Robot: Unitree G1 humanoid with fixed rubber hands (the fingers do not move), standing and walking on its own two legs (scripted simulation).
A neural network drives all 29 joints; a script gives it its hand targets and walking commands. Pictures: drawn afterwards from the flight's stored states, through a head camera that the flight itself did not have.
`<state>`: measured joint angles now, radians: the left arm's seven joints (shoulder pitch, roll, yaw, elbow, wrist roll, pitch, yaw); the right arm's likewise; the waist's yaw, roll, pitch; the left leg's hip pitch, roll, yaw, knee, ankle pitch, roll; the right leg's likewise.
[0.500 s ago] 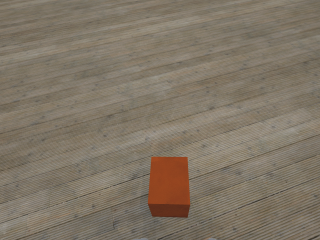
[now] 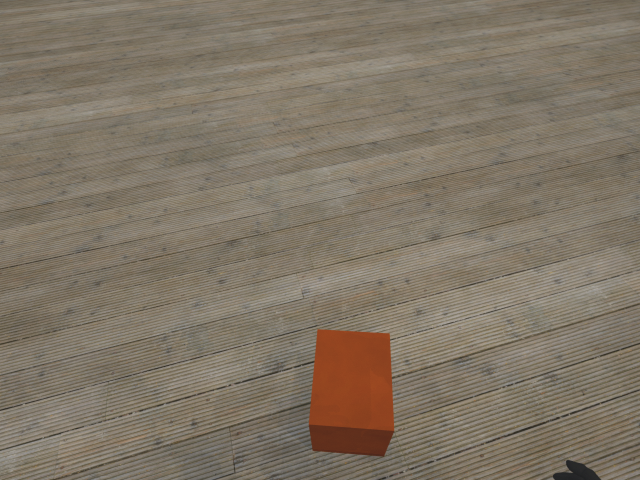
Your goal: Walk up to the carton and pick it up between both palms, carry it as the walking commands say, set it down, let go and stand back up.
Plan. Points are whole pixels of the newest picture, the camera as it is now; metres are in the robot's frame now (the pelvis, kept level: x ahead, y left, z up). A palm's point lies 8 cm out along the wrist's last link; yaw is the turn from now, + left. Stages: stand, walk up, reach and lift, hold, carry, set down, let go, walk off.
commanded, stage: walk up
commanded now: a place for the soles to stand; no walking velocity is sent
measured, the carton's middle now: (350, 392) +0.47 -0.04 -0.62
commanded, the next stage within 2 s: stand in 1.20 s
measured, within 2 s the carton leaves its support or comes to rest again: neither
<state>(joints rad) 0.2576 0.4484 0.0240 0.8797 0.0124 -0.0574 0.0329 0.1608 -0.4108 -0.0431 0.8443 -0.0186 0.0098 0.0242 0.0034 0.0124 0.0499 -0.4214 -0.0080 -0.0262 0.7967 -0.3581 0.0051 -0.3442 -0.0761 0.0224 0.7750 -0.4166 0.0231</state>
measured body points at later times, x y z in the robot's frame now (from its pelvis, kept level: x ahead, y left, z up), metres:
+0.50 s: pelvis +0.00 -0.01 +0.02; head +0.02 -0.01 +0.47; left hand +0.10 +0.31 -0.09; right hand +0.14 -0.33 -0.09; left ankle +0.04 +0.12 -0.71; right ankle +0.00 -0.17 -0.71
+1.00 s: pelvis -0.01 -0.03 +0.03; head +0.01 -0.03 +0.48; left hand +0.12 +0.27 -0.09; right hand +0.07 -0.35 -0.09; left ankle +0.04 +0.12 -0.71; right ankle +0.00 -0.17 -0.71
